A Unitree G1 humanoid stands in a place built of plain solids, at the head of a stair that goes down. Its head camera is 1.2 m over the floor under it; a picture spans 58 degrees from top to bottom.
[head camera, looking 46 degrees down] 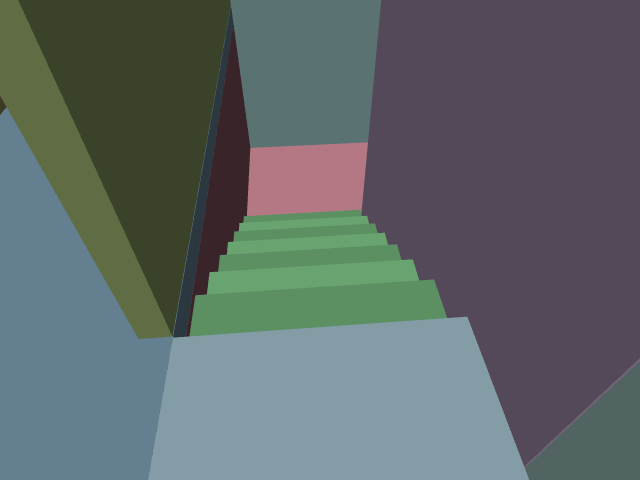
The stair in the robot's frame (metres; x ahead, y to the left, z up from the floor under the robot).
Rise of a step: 0.17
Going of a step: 0.26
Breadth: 0.96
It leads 5 degrees to the left of straight ahead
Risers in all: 8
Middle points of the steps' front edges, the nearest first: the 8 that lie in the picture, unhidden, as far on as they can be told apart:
0.77 -0.01 0.00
1.06 0.01 -0.17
1.32 0.04 -0.34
1.58 0.06 -0.50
1.83 0.08 -0.67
2.09 0.10 -0.84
2.35 0.12 -1.01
2.61 0.14 -1.18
